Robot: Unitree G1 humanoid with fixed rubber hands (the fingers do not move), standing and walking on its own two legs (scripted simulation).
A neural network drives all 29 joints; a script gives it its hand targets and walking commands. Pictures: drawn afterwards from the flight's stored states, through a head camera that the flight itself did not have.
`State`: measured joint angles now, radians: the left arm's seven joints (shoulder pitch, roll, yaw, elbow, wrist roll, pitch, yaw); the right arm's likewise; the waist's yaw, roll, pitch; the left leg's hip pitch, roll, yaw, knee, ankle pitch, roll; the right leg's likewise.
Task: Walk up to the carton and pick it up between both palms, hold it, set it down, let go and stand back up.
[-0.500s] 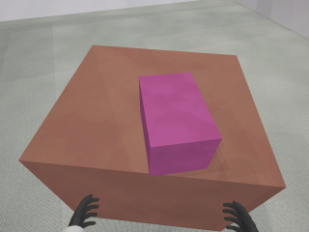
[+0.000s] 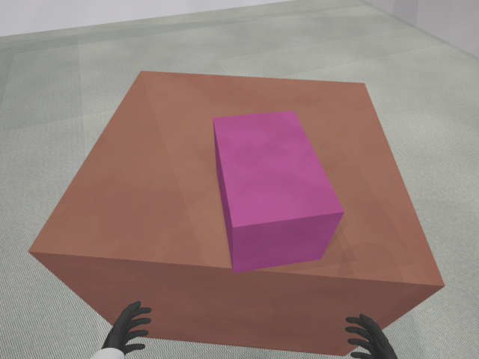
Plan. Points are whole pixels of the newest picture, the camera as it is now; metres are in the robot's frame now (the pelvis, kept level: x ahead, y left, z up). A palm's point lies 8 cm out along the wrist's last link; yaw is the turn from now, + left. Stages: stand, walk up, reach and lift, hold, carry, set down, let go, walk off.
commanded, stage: let go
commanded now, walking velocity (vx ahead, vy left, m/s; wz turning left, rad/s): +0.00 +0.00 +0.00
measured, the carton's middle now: (265, 186) +0.45 -0.03 +0.00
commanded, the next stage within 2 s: stand in 0.40 s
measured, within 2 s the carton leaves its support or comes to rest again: neither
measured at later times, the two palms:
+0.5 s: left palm out of the picture +0.14 +0.22 -0.08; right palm out of the picture +0.13 -0.24 -0.09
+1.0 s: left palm out of the picture +0.00 +0.26 -0.14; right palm out of the picture +0.01 -0.24 -0.12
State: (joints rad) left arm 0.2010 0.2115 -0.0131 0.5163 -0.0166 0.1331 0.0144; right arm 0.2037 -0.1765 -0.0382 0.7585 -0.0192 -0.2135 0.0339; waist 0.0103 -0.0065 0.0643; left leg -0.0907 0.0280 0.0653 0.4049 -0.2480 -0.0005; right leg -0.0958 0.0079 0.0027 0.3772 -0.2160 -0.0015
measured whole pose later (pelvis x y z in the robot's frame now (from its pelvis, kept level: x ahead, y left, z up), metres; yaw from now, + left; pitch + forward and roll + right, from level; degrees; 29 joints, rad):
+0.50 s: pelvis -0.01 -0.01 +0.00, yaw +1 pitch -3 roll +0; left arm 0.22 0.20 0.00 0.55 0.01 0.06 0.01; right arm 0.22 -0.20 -0.03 0.73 -0.01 -0.14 0.01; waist 0.00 -0.01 0.02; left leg -0.16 0.03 0.04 0.46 -0.26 -0.01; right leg -0.15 0.01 -0.02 0.43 -0.24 -0.01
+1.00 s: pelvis -0.03 +0.01 -0.01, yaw +2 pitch -4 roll -1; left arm 0.37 0.22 0.01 0.85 0.02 -0.01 0.01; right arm 0.42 -0.23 -0.02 0.80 0.00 -0.02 -0.01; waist 0.00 -0.01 0.01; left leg -0.18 0.01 0.04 0.49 -0.25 0.03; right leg -0.16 -0.02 -0.02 0.44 -0.21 0.02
